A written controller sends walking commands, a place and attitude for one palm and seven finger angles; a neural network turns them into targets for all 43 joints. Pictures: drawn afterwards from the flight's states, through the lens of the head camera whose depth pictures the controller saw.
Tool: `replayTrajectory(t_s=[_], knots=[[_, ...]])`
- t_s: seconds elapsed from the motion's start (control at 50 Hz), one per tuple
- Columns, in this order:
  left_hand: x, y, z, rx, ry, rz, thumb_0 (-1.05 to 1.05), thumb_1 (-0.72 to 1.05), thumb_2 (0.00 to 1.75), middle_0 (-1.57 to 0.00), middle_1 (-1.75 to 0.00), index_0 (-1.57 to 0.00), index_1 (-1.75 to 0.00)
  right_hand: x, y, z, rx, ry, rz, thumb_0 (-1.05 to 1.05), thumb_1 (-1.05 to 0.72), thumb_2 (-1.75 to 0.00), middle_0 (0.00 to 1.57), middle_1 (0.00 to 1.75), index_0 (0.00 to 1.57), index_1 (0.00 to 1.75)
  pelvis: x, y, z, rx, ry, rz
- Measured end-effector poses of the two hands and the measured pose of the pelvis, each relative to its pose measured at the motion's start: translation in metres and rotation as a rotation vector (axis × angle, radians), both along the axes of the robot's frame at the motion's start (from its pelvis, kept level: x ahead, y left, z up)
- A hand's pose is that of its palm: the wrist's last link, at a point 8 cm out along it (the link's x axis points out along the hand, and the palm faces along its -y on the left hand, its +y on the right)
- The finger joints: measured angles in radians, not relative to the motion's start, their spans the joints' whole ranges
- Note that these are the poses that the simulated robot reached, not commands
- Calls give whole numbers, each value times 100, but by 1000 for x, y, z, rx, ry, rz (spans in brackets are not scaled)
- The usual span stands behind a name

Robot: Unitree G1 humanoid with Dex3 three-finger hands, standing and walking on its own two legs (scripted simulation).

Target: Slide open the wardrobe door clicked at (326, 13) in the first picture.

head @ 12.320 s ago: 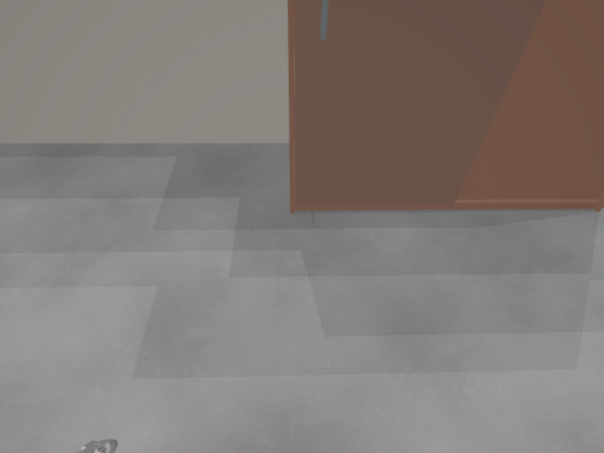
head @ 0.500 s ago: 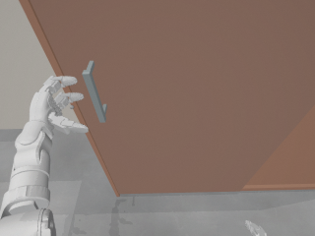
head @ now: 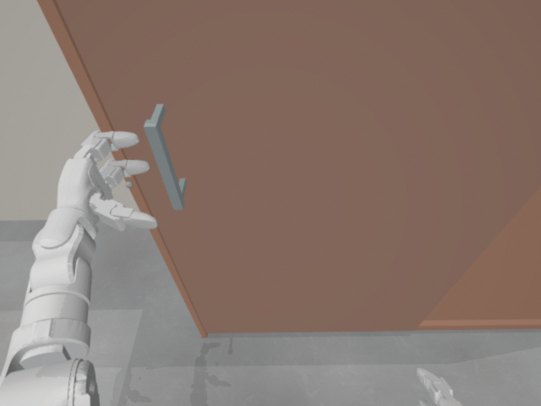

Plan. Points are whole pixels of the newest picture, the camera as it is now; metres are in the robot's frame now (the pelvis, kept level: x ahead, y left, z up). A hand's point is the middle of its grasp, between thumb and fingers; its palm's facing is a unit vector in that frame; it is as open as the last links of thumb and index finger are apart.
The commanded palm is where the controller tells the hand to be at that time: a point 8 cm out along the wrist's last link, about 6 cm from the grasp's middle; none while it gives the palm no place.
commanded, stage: move the hooked fingers beside the handle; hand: left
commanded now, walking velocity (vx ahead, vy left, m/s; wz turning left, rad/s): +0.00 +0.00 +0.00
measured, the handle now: (169, 161) +0.44 +0.19 +0.13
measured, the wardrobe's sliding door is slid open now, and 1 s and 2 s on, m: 0.00 0.00 0.00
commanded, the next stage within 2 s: feel for the door with the fingertips in 0.14 s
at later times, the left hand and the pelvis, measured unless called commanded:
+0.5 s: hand (144, 186) +0.38 +0.21 +0.14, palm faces +0.05 -1.00 +0.01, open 14.0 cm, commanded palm +0.35 +0.25 +0.14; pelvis +0.00 +0.00 +0.00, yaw +0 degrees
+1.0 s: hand (152, 177) +0.40 +0.20 +0.14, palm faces +0.08 -1.00 -0.01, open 13.9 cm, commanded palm +0.38 +0.25 +0.14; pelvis +0.00 +0.00 +0.00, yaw +0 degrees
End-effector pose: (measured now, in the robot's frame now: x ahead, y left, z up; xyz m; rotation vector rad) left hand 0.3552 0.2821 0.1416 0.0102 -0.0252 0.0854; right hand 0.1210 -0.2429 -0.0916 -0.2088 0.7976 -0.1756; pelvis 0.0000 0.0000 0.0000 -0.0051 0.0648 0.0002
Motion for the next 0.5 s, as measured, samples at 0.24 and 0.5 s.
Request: replayTrajectory(t_s=[0.24, 0.5], knots=[[-4, 5, -2, -8, -1, 4, -1, -50, 30, -30, -120, -30, -120, -3, -3, 0, -7, 10, -7, 2, -91, -90, 20, 30, 21, 30, 0, 0, 0, -1, -1, -3], [-1, -22, -2, -15, -3, -35, -1, -50, 30, -29, -120, -30, -120, 1, 4, 0, 6, -3, 11, 2, -91, -90, 20, 30, 21, 30, -1, 2, 0, 1, -5, 1]])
